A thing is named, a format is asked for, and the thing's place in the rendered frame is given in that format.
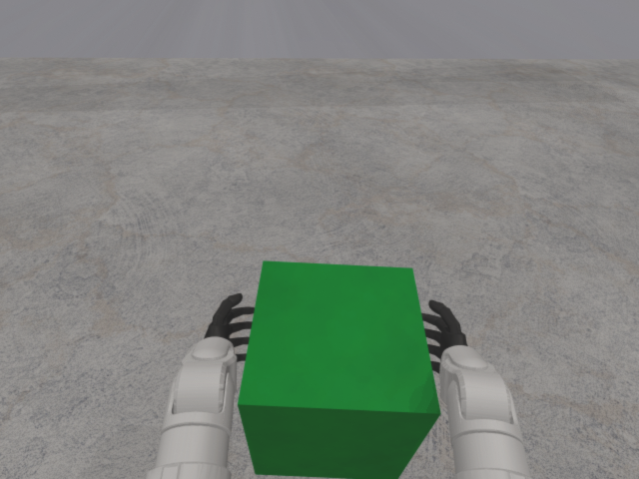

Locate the robot right forearm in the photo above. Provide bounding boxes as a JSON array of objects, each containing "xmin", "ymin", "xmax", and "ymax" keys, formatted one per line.
[{"xmin": 439, "ymin": 345, "xmax": 532, "ymax": 479}]

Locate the carton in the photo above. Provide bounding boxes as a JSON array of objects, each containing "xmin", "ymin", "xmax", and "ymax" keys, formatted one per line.
[{"xmin": 238, "ymin": 260, "xmax": 441, "ymax": 479}]

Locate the robot left hand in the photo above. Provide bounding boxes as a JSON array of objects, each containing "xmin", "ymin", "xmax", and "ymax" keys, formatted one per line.
[{"xmin": 204, "ymin": 293, "xmax": 255, "ymax": 362}]

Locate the robot left forearm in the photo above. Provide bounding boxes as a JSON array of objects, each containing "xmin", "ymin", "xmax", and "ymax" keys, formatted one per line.
[{"xmin": 146, "ymin": 336, "xmax": 237, "ymax": 479}]

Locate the robot right hand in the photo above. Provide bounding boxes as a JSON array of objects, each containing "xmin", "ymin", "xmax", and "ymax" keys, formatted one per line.
[{"xmin": 421, "ymin": 300, "xmax": 468, "ymax": 373}]

